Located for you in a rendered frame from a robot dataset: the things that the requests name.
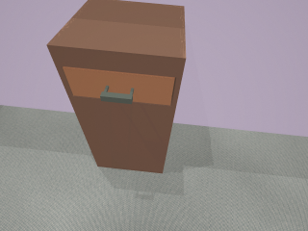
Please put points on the drawer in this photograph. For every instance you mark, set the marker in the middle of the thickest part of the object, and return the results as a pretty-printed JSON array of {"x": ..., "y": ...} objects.
[{"x": 152, "y": 89}]

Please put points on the cabinet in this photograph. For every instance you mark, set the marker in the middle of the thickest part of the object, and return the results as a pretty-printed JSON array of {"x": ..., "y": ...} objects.
[{"x": 130, "y": 37}]

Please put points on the handle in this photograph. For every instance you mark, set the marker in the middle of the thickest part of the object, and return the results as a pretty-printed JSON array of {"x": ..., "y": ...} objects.
[{"x": 115, "y": 97}]

